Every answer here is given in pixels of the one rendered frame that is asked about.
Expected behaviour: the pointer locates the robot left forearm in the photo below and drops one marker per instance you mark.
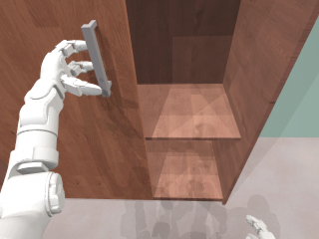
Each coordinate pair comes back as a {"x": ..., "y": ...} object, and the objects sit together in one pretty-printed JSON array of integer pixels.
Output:
[{"x": 37, "y": 132}]

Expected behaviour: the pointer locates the robot right hand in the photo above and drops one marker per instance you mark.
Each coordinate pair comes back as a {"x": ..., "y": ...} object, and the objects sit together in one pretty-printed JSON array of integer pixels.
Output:
[{"x": 259, "y": 228}]

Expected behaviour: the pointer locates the handle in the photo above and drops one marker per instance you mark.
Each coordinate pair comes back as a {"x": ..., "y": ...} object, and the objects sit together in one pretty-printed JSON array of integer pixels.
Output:
[{"x": 88, "y": 31}]

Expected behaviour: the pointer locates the robot left upper arm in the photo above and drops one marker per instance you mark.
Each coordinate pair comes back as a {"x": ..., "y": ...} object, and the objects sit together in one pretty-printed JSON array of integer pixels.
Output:
[{"x": 28, "y": 203}]

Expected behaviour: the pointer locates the robot left hand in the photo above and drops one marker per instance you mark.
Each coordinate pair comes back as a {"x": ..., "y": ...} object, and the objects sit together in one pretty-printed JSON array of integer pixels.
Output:
[{"x": 54, "y": 67}]

